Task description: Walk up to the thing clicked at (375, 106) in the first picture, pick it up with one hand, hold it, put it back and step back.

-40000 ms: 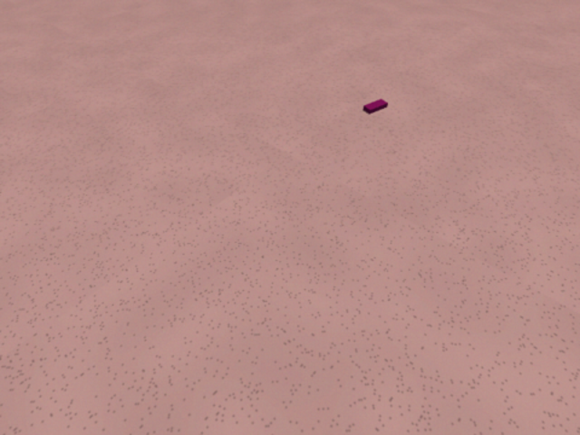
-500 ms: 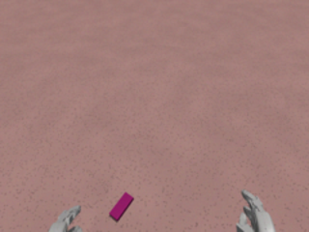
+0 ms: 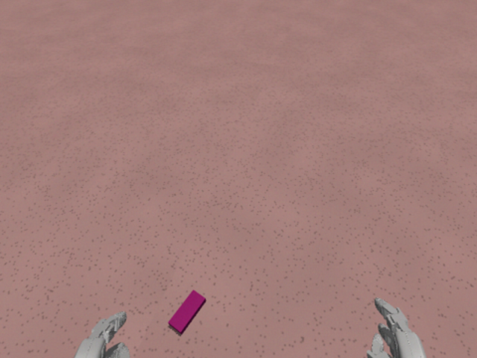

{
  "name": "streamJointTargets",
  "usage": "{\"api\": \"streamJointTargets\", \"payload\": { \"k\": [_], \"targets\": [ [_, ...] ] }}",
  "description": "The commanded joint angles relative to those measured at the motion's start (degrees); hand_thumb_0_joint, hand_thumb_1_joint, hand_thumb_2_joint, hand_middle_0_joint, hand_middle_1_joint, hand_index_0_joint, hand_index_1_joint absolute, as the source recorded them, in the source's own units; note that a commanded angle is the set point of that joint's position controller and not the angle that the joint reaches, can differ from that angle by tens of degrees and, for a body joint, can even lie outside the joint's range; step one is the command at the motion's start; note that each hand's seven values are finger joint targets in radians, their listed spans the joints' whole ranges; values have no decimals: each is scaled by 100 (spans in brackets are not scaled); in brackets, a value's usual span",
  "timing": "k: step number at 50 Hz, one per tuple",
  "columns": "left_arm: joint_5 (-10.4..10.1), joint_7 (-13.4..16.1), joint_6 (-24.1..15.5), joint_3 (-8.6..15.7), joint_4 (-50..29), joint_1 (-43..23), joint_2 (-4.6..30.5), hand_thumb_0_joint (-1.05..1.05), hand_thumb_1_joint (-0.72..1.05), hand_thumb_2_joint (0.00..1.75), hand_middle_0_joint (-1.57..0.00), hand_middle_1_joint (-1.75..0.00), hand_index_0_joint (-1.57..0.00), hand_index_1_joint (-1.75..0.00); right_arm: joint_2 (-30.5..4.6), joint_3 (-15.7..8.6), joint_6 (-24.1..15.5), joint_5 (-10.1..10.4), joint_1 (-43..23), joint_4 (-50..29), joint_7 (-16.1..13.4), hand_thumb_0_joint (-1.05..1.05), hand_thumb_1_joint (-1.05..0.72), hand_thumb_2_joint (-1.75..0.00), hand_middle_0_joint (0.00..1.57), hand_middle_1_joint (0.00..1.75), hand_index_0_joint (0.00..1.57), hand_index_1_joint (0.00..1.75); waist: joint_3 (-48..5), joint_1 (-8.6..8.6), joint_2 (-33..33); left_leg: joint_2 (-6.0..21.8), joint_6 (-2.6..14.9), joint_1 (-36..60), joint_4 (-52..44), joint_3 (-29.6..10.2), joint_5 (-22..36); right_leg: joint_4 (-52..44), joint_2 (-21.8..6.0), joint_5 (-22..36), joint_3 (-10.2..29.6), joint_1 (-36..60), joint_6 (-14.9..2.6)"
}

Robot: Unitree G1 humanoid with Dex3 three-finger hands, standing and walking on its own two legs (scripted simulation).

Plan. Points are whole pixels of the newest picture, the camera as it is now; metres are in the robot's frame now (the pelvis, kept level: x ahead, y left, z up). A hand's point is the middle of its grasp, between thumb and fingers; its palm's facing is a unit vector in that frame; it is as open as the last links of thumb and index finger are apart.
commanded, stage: home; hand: left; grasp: from above
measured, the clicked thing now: (187, 311) +0.46 +0.20 -0.70
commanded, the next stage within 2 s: stand in 1.38 s
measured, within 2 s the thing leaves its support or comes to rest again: neither
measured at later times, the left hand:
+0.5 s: hand out of the picture +0.16 +0.18 -0.04, palm faces +0.05 -0.98 -0.21, open 7.4 cm
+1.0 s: hand out of the picture +0.16 +0.18 -0.04, palm faces +0.05 -0.98 -0.21, open 7.4 cm
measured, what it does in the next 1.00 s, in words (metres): stands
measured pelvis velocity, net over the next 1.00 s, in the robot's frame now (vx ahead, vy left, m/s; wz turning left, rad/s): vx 0.00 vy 0.00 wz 0.00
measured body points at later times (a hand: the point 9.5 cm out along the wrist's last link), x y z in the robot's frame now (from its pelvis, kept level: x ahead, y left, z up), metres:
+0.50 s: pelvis +0.00 +0.00 +0.00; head +0.02 +0.00 +0.45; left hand +0.16 +0.23 -0.03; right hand +0.16 -0.25 -0.06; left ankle +0.00 +0.12 -0.68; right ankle +0.01 -0.14 -0.68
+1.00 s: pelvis +0.00 +0.00 +0.00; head +0.02 +0.00 +0.45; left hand +0.16 +0.23 -0.03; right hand +0.16 -0.25 -0.06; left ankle +0.00 +0.12 -0.68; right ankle +0.01 -0.14 -0.68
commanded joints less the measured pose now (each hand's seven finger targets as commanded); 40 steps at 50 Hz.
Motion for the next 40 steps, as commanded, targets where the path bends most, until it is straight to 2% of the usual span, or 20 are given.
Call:
{"api": "streamJointTargets", "payload": {
  "k": [1, 4, 8, 9, 11, 16, 18, 19, 21, 22, 26, 29, 31, 36, 40],
  "targets": [
    [-8, 71, -301, 432, -1322, -289, 746, 0, 90, 90, -20, -30, -20, -30, -723, -315, -369, -27, -410, -930, -83, 0, -90, -90, 20, 30, 20, 30, -530, 53, 46, -191, 111, 432, -970, -7, 1282, -769, 209, 985, -97, 372, -122],
    [32, 67, -256, 293, -979, -47, 558, 0, 90, 90, -20, -30, -20, -30, -694, -305, -365, -29, -400, -940, -93, 0, -90, -90, 20, 30, 20, 30, -376, 32, -64, -190, 116, 385, -989, 12, 1076, -811, 206, 805, -79, 284, -115],
    [20, 68, -273, 391, -1188, -198, 691, 0, 90, 90, -20, -30, -20, -30, -731, -337, -389, -30, -407, -931, -96, 0, -90, -90, 20, 30, 20, 30, -485, 43, 33, -183, 105, 434, -979, 7, 1177, -780, 202, 893, -91, 331, -119],
    [29, 49, -221, 267, -869, 13, 544, 0, 90, 90, -20, -30, -20, -30, -692, -304, -373, -22, -400, -931, -99, 0, -90, -90, 20, 30, 20, 30, -396, -2, -52, -198, 122, 391, -942, 21, 1170, -807, 199, 906, -74, 286, -110],
    [9, 52, -254, 372, -1150, -131, 640, 0, 90, 90, -20, -30, -20, -30, -719, -332, -390, -27, -370, -926, -100, 0, -90, -90, 20, 30, 20, 30, -482, 24, -65, -197, 121, 436, -919, 49, 1210, -799, 188, 954, -58, 358, -105],
    [13, 50, -228, 321, -990, -40, 606, 0, 90, 90, -20, -30, -20, -30, -716, -321, -382, -25, -406, -920, -97, 0, -90, -90, 20, 30, 20, 30, -418, -1, -178, -211, 140, 376, -874, 68, 1221, -837, 186, 996, -48, 361, -88],
    [8, 49, -243, 347, -1169, -167, 665, 0, 90, 90, -20, -30, -20, -30, -700, -314, -370, -23, -420, -909, -96, 0, -90, -90, 20, 30, 20, 30, -401, 17, -13, -206, 128, 386, -911, 48, 1188, -815, 182, 960, -57, 335, -99],
    [15, 48, -242, 345, -1197, -157, 649, 0, 90, 90, -20, -30, -20, -30, -739, -349, -381, -30, -429, -959, -96, 0, -90, -90, 20, 30, 20, 30, -570, -9, 26, -187, 109, 470, -930, 8, 1293, -753, 203, 1013, -74, 372, -116],
    [25, 55, -229, 339, -1037, -18, 625, 0, 90, 90, -20, -30, -20, -30, -712, -340, -364, -27, -388, -911, -95, 0, -90, -90, 20, 30, 20, 30, -435, 5, -1, -187, 110, 446, -909, 35, 1303, -766, 202, 1014, -78, 322, -110],
    [13, 48, -228, 281, -1117, -130, 598, 0, 90, 90, -20, -30, -20, -30, -735, -348, -364, -30, -423, -967, -99, 0, -90, -90, 20, 30, 20, 30, -478, -37, -98, -186, 123, 424, -903, 10, 1282, -785, 207, 1014, -83, 334, -100],
    [17, 65, -261, 353, -1179, -210, 678, 0, 90, 90, -20, -30, -20, -30, -716, -328, -351, -21, -487, -975, -90, 0, -90, -90, 20, 30, 20, 30, -339, 40, -20, -183, 116, 325, -986, -6, 986, -807, 205, 734, -87, 282, -107],
    [6, 59, -251, 320, -1209, -161, 617, 0, 90, 90, -20, -30, -20, -30, -717, -351, -365, -27, -430, -981, -93, 0, -90, -90, 20, 30, 20, 30, -585, 3, -33, -188, 117, 416, -879, 19, 1333, -760, 195, 1065, -69, 400, -113],
    [11, 56, -224, 338, -1112, -74, 647, 0, 90, 90, -20, -30, -20, -30, -729, -343, -362, -23, -436, -995, -95, 0, -90, -90, 20, 30, 20, 30, -430, 9, -130, -198, 136, 355, -867, 40, 1240, -798, 189, 995, -64, 345, -95],
    [3, 58, -235, 303, -1195, -65, 601, 0, 90, 90, -20, -30, -20, -30, -704, -338, -355, -29, -430, -992, -90, 0, -90, -90, 20, 30, 20, 30, -540, 20, -52, -177, 113, 426, -871, 8, 1397, -731, 200, 1109, -87, 403, -114],
    [18, 66, -241, 317, -1223, -163, 633, 0, 90, 90, -20, -30, -20, -30, -716, -340, -346, -20, -451, -993, -89, 0, -90, -90, 20, 30, 20, 30, -451, 34, 53, -158, 97, 388, -983, -34, 1107, -729, 210, 828, -97, 295, -125]
  ]
}}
